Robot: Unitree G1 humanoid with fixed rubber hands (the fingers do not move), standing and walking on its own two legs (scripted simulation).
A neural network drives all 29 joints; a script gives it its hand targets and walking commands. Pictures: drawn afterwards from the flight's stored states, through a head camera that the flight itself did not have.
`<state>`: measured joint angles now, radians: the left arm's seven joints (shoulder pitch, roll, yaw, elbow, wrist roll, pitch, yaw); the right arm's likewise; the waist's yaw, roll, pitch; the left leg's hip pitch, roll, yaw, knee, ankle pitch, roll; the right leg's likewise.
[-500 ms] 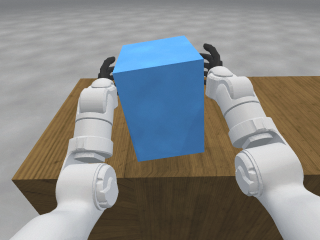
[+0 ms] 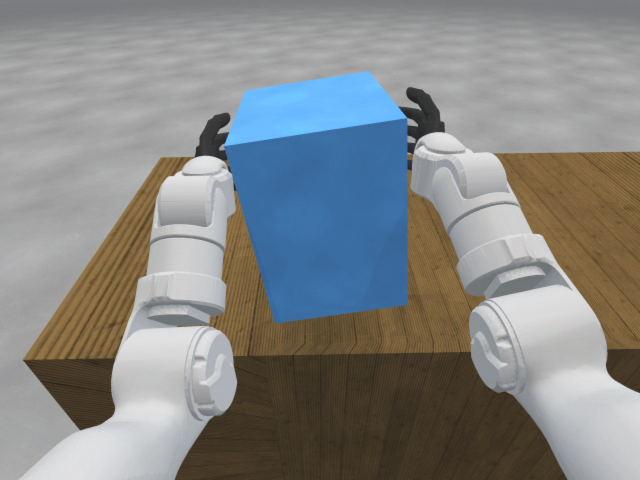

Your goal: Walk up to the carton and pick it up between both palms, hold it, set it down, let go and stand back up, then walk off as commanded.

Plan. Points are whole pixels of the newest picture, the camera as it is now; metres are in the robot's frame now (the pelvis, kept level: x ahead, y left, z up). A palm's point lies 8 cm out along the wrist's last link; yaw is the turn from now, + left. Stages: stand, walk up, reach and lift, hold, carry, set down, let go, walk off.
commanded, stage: hold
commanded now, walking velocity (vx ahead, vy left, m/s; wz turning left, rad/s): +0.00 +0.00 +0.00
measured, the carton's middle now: (323, 193) +0.41 +0.00 +0.22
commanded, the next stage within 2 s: set down in 0.58 s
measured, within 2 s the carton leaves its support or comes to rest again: neither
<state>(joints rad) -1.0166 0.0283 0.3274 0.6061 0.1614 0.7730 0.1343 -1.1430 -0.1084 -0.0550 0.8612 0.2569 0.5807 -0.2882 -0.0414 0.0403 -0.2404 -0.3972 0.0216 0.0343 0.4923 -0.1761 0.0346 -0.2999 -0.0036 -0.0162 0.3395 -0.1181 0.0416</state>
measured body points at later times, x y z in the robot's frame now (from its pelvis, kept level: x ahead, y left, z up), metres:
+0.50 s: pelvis +0.00 +0.00 +0.00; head -0.06 +0.01 +0.45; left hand +0.41 +0.14 +0.26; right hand +0.42 -0.12 +0.28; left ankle +0.05 +0.09 -0.74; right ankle +0.03 -0.15 -0.74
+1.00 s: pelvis +0.00 +0.00 +0.00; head -0.03 +0.02 +0.45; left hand +0.45 +0.12 +0.25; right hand +0.43 -0.14 +0.27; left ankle +0.05 +0.09 -0.74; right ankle +0.03 -0.15 -0.74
